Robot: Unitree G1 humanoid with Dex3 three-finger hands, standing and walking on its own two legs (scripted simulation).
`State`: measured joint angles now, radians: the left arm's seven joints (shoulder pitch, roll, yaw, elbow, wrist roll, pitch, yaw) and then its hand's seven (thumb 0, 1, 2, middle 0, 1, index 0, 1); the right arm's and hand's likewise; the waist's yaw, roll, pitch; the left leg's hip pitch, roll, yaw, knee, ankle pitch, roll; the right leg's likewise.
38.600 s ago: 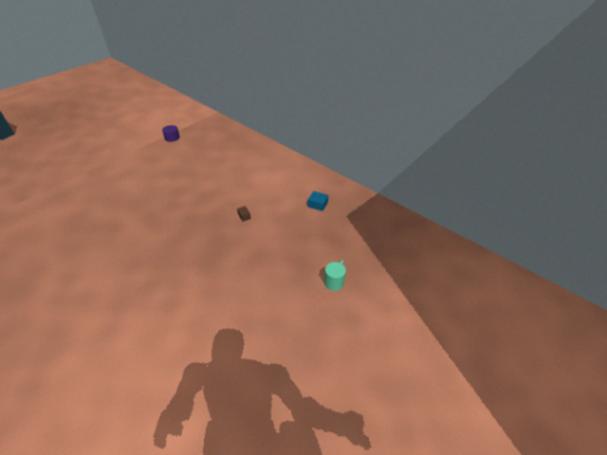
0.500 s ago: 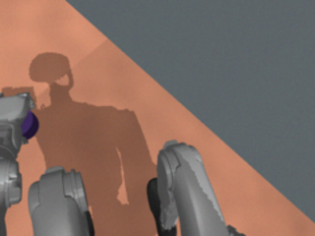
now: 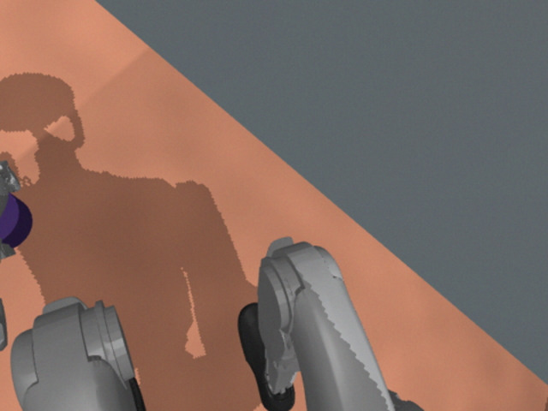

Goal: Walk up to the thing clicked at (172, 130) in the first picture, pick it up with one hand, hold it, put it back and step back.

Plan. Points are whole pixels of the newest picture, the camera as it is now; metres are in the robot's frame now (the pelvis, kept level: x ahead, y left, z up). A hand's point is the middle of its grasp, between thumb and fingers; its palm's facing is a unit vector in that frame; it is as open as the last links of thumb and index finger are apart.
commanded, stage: rest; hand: left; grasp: from above
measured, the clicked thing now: out of the picture +0.44 +0.29 -0.25
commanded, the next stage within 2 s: open in 0.50 s
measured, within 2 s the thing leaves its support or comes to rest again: rests again in 1.94 s
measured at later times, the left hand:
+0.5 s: hand out of the picture +0.44 +0.28 -0.24, palm faces -0.45 -0.15 -0.88, open 11.2 cm
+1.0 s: hand out of the picture +0.44 +0.28 -0.25, palm faces -0.44 -0.14 -0.89, open 13.0 cm
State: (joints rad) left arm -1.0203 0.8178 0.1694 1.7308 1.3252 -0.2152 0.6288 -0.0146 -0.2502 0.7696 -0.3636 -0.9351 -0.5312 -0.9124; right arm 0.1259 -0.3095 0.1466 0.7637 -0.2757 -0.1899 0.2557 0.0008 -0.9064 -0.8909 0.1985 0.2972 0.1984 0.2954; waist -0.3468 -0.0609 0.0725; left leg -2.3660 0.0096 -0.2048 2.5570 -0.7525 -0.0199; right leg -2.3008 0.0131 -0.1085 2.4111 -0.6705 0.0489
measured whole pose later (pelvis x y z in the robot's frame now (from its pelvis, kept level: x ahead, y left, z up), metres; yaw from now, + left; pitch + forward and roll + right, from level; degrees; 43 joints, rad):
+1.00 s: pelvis -0.01 +0.01 +0.00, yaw -3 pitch +28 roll -14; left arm -1.06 0.92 0.11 1.81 1.32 -0.21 0.69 -0.01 -0.40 0.95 -0.17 -1.05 -0.21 -1.04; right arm 0.09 -0.34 0.26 0.73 -0.30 -0.28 0.32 0.00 -0.91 -0.90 0.20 0.30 0.20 0.30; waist -0.39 -0.12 0.14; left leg -2.35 0.01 -0.25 2.58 -0.75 -0.01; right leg -2.25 0.03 -0.15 2.39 -0.65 0.07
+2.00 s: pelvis +0.00 +0.00 +0.02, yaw +0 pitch +34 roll -11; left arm -0.92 0.73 0.07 1.41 1.20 -0.08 0.48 0.00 -0.53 1.01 -0.08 -1.01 -0.08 -1.01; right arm 0.16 -0.31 0.10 0.76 -0.17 -0.17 0.32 0.00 -0.91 -0.90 0.20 0.30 0.20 0.30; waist -0.28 0.00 -0.06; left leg -2.35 0.01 -0.18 2.48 -0.74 -0.01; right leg -2.28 0.01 -0.10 2.34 -0.66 0.05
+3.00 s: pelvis +0.00 +0.00 +0.09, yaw +5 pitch +37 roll -7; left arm -0.72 0.59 0.09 1.01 0.87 -0.04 0.17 0.00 0.19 0.88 -0.22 -0.51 -0.22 -0.52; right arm 0.22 -0.25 0.01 0.69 -0.05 -0.02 0.15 0.00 -0.90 -0.89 0.20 0.30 0.20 0.29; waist -0.18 0.07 -0.16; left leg -2.17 0.01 -0.10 2.24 -0.72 0.01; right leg -2.12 -0.02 -0.04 2.15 -0.68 0.05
